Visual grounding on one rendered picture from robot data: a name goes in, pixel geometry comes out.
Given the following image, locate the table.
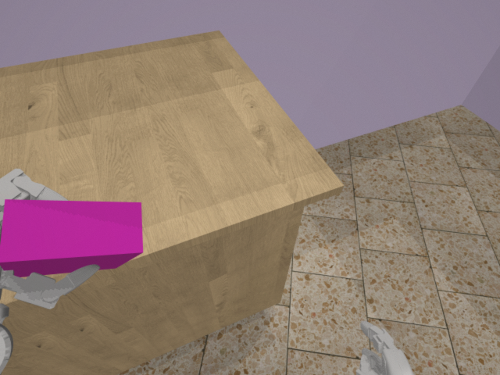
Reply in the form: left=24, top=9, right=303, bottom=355
left=0, top=30, right=344, bottom=375

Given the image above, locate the sponge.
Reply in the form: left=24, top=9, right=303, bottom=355
left=0, top=199, right=143, bottom=277

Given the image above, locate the right robot hand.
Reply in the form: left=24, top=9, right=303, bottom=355
left=356, top=321, right=414, bottom=375

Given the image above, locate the left robot hand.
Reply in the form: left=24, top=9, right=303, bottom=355
left=0, top=169, right=100, bottom=309

